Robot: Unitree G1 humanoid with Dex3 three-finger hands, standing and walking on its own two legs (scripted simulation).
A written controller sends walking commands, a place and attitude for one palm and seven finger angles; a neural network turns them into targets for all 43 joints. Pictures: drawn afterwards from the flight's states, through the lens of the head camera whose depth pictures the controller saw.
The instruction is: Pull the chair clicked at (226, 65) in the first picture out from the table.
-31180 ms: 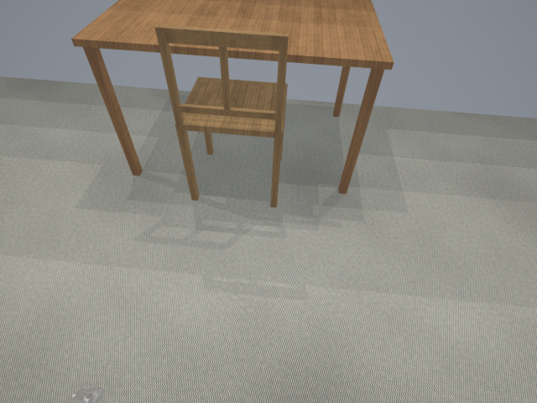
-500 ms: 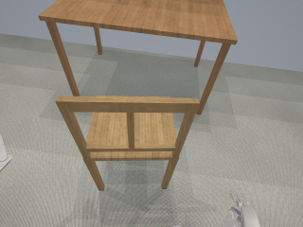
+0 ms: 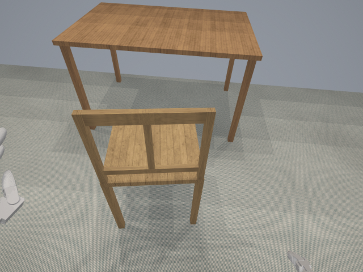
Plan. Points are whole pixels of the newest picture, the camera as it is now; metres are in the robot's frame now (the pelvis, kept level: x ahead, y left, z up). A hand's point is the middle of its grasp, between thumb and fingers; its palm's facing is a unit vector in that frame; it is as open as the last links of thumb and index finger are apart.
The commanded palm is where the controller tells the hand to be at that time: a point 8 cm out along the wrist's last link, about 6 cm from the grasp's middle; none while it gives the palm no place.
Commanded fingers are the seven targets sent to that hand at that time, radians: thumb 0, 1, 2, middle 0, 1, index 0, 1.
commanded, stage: stop stepping back and stand still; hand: left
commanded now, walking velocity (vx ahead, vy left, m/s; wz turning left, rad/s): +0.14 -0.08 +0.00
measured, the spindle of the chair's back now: (149, 147) +0.55 +0.13 -0.11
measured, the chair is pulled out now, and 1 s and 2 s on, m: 0.58 0.58 0.58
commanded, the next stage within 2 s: let the arm hang, fingers relaxed in 0.34 s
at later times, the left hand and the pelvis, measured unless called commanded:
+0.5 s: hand (41, 207) +0.21 +0.26 +0.10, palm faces +0.35 -0.80 -0.48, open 7.4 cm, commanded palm none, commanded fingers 0.00 0.90 0.90 -0.20 -0.30 -0.20 -0.30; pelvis +0.00 +0.00 +0.00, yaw +2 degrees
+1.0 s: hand out of the picture +0.00 +0.19 -0.17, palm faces +0.05 -0.97 -0.22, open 7.2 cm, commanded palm none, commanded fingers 0.00 0.90 0.90 -0.20 -0.30 -0.20 -0.30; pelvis +0.01 +0.00 +0.00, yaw +2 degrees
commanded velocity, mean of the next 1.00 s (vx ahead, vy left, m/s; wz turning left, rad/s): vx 0.02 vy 0.00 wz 0.00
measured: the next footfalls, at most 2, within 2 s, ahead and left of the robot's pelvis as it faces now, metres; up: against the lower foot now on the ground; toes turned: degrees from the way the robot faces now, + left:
none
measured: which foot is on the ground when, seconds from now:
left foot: down 0.00-1.00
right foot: down 0.00-1.00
